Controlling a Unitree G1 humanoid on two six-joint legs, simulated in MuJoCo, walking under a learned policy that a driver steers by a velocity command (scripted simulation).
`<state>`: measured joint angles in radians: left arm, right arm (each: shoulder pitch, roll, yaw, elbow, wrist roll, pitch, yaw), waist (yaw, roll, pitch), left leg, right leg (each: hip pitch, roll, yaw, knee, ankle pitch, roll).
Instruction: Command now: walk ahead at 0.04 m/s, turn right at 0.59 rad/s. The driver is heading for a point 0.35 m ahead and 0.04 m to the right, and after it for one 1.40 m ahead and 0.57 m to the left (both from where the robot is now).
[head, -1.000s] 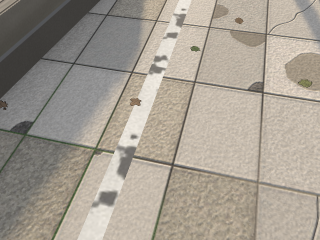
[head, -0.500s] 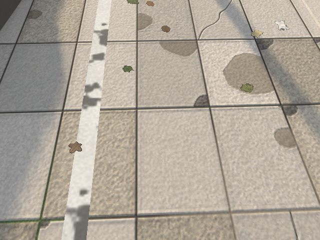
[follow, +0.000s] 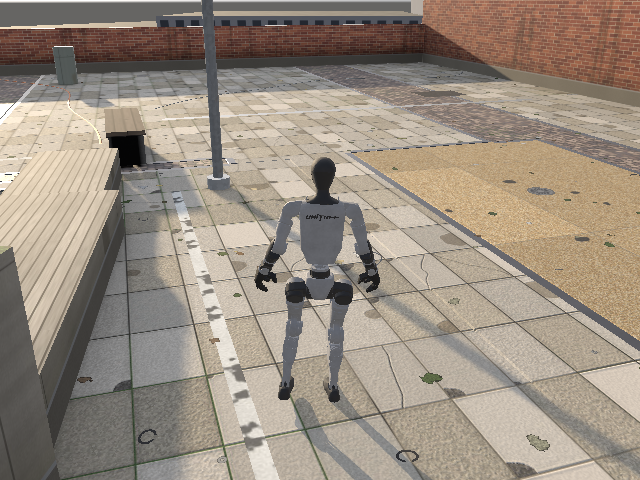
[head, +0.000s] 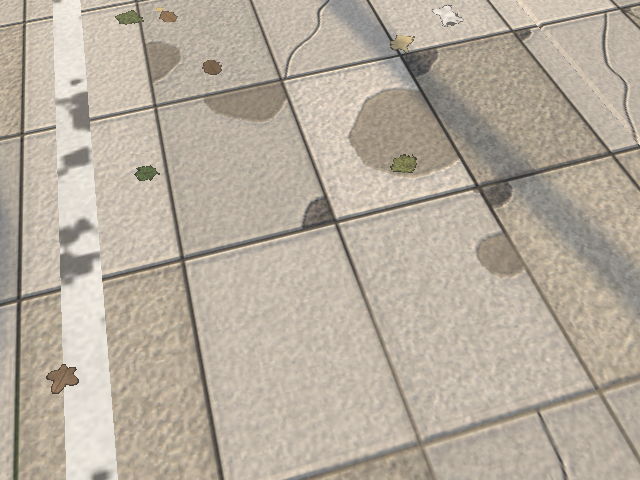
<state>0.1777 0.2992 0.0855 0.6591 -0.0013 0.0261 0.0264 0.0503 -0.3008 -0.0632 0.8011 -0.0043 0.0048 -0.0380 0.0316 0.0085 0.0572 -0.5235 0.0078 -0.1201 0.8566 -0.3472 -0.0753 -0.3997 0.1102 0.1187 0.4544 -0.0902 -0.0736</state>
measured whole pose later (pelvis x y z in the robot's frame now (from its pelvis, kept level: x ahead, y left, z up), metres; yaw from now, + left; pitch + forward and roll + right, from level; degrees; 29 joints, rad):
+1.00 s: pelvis +0.20 -0.10 -0.01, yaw -18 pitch +2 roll -1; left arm 0.30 0.28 0.05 0.73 0.00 -0.03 0.04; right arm 0.11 -0.27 -0.04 0.74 0.01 -0.06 0.08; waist 0.04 0.04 0.04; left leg -0.61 0.01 0.04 0.59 0.03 0.01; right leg 0.06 0.05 -0.13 0.29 -0.38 -0.05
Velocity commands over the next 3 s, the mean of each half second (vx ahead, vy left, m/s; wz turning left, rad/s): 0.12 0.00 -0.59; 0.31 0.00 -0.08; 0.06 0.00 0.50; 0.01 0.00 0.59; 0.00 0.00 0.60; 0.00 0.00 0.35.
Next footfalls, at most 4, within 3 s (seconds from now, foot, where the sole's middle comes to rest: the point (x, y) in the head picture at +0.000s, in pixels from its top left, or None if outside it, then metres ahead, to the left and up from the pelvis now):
0.16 left None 0.09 0.16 -0.77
0.60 right None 0.08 -0.14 -0.77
1.04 left None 0.42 -0.08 -0.77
1.48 right None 0.38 -0.31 -0.77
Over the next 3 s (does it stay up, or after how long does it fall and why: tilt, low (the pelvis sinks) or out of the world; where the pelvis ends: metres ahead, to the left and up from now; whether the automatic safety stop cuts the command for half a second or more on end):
stays up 0.28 -0.13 0.00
